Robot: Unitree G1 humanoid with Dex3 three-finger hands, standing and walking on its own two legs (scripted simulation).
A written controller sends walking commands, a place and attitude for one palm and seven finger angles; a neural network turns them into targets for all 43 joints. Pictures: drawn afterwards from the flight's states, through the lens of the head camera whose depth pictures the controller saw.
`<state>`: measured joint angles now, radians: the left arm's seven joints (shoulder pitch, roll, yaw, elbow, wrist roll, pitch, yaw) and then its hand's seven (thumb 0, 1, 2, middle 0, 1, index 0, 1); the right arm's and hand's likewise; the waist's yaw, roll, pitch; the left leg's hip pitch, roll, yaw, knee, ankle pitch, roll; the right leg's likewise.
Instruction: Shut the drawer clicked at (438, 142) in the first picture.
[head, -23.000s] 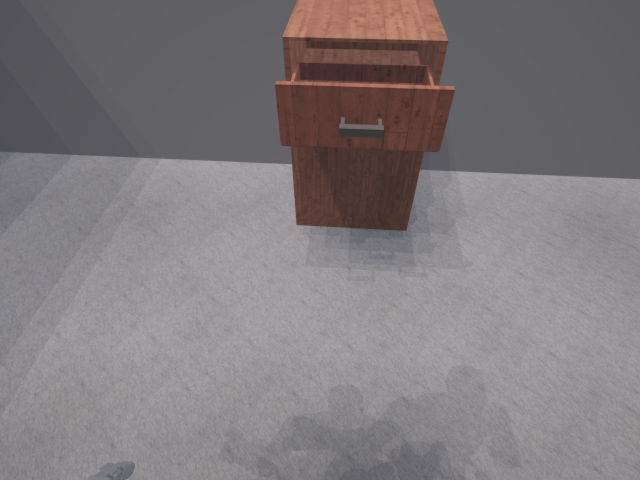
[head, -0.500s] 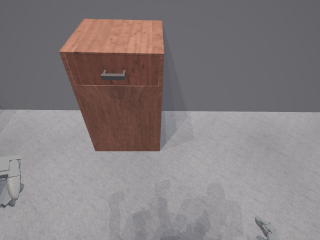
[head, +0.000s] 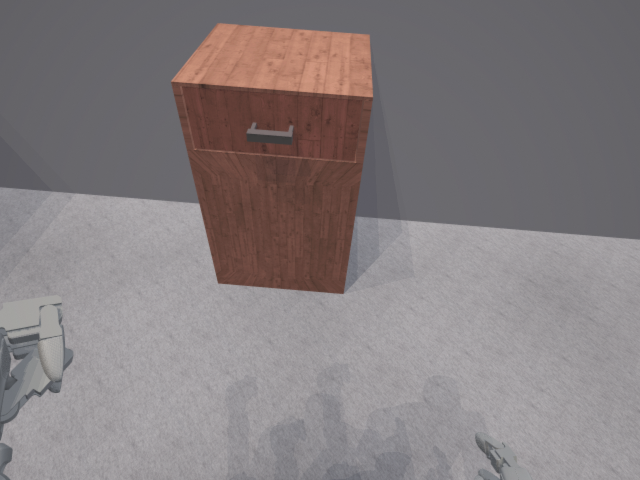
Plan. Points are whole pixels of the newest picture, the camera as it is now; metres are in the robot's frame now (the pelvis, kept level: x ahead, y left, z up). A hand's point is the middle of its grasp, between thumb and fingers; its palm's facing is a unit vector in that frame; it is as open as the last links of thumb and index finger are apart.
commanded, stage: stop stepping back and stand still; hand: left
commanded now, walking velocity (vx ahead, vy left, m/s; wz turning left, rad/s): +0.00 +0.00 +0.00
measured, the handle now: (271, 132) +0.92 +0.17 -0.05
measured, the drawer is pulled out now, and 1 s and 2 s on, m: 0.00 0.00 0.00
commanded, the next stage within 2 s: let the arm hang, fingers relaxed in 0.68 s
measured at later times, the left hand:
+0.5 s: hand (86, 303) +0.24 +0.25 +0.16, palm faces +0.30 -0.82 -0.49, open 3.3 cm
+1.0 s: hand out of the picture +0.13 +0.23 -0.11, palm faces -0.02 -0.95 -0.30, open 3.0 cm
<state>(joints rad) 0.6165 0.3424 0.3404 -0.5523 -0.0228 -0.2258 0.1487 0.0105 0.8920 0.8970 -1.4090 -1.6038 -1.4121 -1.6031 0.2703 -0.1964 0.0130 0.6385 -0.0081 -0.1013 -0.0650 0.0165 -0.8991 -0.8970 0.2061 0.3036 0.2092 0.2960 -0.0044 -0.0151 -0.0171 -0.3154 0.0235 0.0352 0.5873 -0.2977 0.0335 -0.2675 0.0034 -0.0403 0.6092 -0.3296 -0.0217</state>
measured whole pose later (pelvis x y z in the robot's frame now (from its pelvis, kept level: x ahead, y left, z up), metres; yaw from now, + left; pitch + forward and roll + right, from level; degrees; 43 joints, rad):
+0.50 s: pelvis +0.04 +0.01 +0.01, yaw -1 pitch +0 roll +0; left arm 0.64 0.41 0.37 -0.58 -0.02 -0.22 0.13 0.01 0.89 0.90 -1.41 -1.60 -1.41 -1.60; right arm 0.20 -0.20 -0.01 0.61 0.00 -0.11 -0.07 0.02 -0.90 -0.90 0.20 0.30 0.21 0.30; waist 0.00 -0.04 0.06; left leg -0.22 -0.02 0.05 0.49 -0.27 0.03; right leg -0.22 0.00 -0.01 0.50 -0.28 -0.01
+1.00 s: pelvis +0.01 +0.02 +0.00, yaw +0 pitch +0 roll +0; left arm 0.31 0.24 0.02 0.60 0.03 0.05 0.00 0.01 0.91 0.90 -1.23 -1.44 -1.24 -1.44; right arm 0.16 -0.27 -0.01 0.83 -0.02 -0.01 0.02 0.01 -0.90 -0.90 0.20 0.30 0.21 0.30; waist -0.02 0.03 0.00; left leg -0.30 -0.03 0.05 0.57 -0.27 0.05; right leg -0.30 -0.02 -0.02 0.58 -0.28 0.00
